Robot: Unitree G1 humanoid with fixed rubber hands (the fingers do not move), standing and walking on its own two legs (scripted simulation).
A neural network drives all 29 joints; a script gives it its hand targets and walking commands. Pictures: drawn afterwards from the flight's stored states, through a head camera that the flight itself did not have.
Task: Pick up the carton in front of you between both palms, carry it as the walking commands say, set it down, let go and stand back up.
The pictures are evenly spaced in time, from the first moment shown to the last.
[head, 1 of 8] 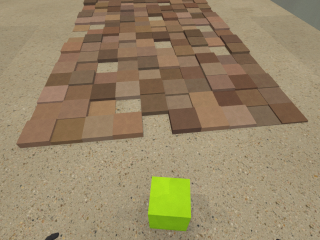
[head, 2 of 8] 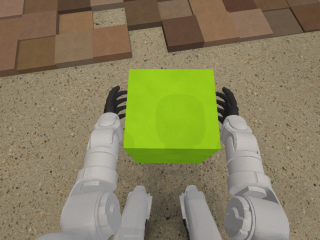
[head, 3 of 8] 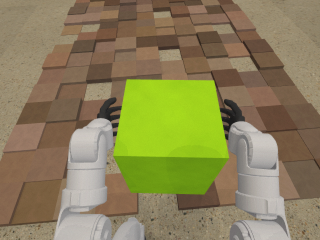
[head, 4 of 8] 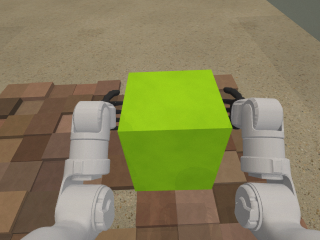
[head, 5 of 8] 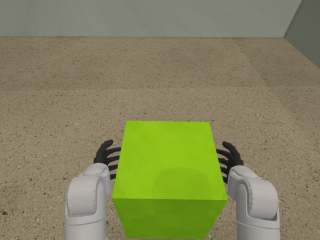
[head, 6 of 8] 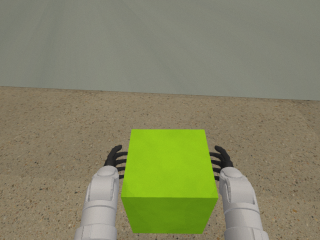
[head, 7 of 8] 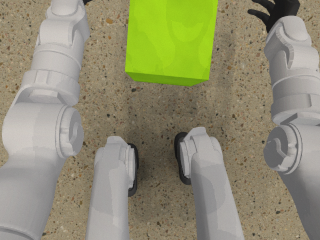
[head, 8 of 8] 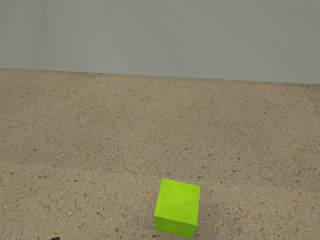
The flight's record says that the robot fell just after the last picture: no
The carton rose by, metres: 0.79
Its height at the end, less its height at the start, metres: +0.00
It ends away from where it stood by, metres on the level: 6.70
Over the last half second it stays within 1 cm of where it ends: yes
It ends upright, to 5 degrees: yes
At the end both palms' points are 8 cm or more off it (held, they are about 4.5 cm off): yes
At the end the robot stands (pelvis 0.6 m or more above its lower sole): yes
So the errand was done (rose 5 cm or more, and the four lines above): yes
